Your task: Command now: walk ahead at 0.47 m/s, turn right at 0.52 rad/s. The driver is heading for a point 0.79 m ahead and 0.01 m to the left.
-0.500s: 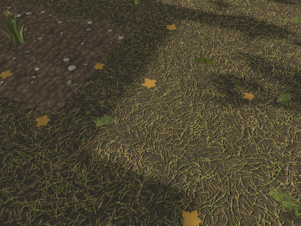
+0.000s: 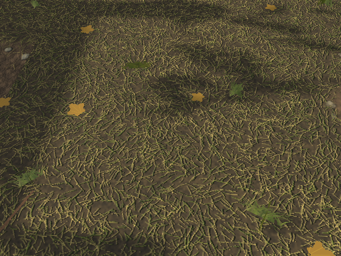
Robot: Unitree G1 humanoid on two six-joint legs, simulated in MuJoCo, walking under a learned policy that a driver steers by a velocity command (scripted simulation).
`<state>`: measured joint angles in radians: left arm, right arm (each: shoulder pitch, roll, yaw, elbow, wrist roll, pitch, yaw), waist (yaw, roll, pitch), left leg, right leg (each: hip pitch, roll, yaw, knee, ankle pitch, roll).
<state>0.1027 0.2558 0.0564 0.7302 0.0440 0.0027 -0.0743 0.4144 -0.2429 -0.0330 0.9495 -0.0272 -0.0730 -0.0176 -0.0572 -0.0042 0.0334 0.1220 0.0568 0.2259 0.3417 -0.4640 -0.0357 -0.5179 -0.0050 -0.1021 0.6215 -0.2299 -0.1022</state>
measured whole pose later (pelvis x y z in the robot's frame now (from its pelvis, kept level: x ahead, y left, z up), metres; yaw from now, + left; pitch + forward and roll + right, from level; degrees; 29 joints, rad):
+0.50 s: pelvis +0.27 -0.03 +0.01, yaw -10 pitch +1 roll -2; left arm 0.41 0.27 0.05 0.87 0.02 -0.07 0.00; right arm 0.08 -0.24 -0.01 0.74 -0.03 -0.04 0.04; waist 0.06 0.03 0.03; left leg -0.58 0.05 0.05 0.59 -0.04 0.05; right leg 0.10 0.13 0.09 0.21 -0.32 -0.10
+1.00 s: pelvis +0.55 -0.04 +0.02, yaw +4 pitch +2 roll +1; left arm 0.04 0.26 0.00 0.72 0.03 -0.03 -0.02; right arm 0.45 -0.26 -0.07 0.87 -0.01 -0.05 0.00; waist -0.09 -0.04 0.03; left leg -0.03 -0.14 -0.18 0.30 -0.28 0.11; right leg -0.61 -0.05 0.05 0.65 -0.05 0.04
